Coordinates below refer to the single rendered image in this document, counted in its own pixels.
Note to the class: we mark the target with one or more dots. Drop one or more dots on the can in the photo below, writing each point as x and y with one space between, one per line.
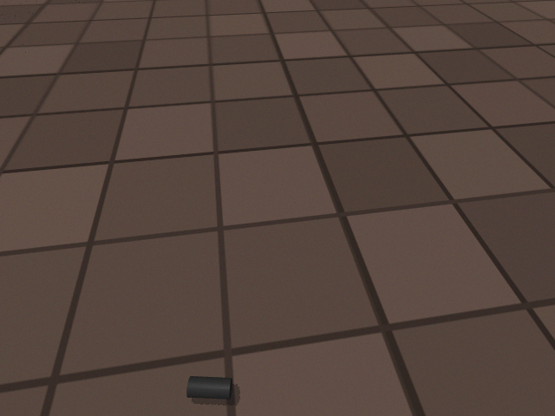
209 387

